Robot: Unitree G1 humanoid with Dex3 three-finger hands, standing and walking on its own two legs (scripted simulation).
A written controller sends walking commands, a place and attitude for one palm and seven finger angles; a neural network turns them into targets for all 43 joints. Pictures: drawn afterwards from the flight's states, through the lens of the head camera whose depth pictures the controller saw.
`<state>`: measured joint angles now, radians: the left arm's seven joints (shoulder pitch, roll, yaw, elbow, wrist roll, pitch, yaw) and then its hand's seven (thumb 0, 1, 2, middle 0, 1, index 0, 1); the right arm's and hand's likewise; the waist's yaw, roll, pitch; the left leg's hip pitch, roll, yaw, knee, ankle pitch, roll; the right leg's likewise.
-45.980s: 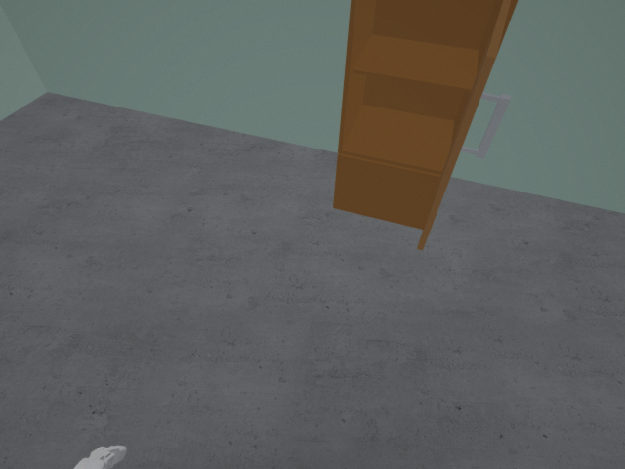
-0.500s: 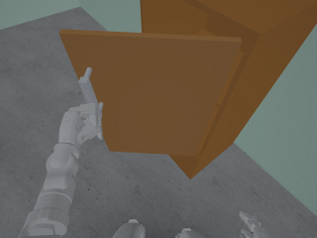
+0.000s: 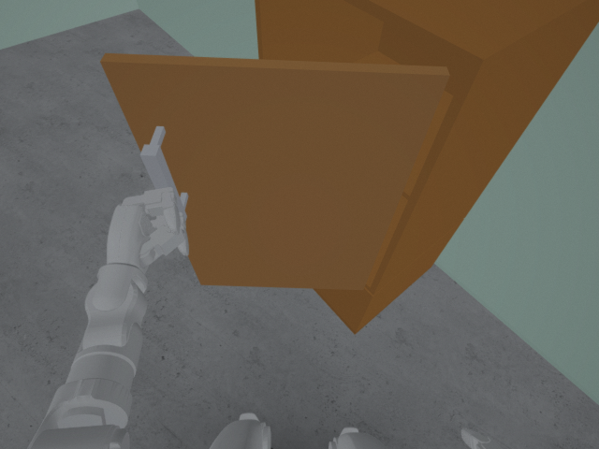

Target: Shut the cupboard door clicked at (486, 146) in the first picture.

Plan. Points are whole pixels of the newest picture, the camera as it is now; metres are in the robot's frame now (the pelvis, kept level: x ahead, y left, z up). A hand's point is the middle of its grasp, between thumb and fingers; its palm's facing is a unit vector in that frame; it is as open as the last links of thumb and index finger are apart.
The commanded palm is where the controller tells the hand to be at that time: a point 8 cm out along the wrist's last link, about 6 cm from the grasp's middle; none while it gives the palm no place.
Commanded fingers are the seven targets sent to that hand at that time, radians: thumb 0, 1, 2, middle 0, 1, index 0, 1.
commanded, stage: push the door shut along its arc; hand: left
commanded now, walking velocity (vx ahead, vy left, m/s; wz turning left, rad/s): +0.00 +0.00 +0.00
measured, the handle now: (169, 179) +0.48 +0.20 +0.06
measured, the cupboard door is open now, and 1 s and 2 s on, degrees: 49 35 22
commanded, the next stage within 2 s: pull the fist back off the door in 1.96 s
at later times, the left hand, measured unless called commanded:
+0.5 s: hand (186, 205) +0.43 +0.17 +0.06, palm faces -0.11 -0.99 -0.03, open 3.1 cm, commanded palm +0.42 +0.21 +0.06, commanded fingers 0.00 0.90 0.90 -1.30 -1.50 -1.30 -1.50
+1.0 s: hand (205, 172) +0.49 +0.15 +0.06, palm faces -0.23 -0.97 -0.02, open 3.1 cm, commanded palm +0.49 +0.19 +0.06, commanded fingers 0.00 0.90 0.90 -1.30 -1.50 -1.30 -1.50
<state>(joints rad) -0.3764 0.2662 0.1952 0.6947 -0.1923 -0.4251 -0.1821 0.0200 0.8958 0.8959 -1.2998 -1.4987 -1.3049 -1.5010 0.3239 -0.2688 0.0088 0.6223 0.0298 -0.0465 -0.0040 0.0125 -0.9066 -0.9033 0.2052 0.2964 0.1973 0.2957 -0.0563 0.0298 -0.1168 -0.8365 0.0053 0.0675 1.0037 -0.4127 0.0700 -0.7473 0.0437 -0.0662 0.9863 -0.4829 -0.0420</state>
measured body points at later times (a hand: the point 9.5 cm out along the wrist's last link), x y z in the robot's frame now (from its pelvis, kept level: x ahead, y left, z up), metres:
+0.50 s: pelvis -0.01 +0.00 -0.01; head +0.07 +0.02 +0.43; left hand +0.43 +0.22 +0.06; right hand +0.07 -0.26 -0.12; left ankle +0.04 +0.08 -0.67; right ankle +0.00 -0.10 -0.67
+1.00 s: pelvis -0.01 +0.01 -0.02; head +0.11 +0.03 +0.41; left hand +0.50 +0.20 +0.07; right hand +0.00 -0.27 -0.13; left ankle +0.04 +0.08 -0.67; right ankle +0.00 -0.10 -0.67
